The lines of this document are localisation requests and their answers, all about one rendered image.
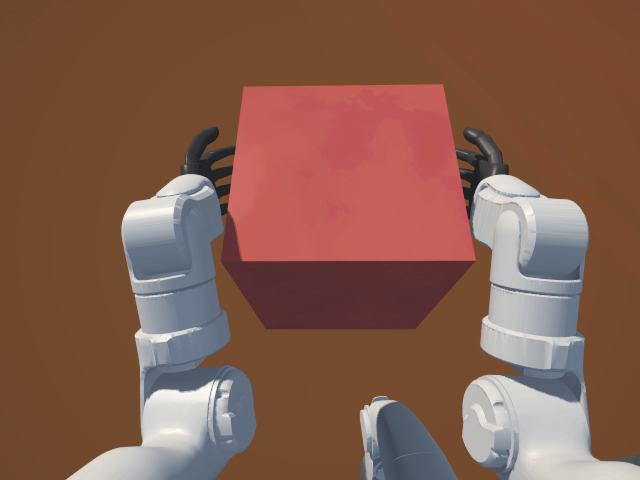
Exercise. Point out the robot right thigh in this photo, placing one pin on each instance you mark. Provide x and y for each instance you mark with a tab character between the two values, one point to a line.
406	448

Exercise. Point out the right robot hand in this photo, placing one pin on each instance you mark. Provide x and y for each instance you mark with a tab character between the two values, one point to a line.
490	165

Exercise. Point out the left robot hand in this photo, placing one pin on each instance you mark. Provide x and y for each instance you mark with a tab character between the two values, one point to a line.
196	163

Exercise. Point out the right robot forearm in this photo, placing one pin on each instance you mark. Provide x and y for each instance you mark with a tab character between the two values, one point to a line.
538	254

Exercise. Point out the right robot upper arm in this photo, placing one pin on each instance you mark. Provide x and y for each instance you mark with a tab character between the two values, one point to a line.
527	428

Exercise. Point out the carton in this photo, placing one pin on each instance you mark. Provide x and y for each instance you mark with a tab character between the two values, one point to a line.
346	207

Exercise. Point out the robot right shin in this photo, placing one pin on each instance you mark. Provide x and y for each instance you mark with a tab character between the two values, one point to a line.
374	466

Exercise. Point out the left robot forearm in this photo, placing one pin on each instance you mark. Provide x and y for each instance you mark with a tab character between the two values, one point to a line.
167	243

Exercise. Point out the left robot upper arm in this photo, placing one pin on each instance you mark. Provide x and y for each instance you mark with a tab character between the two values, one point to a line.
193	422

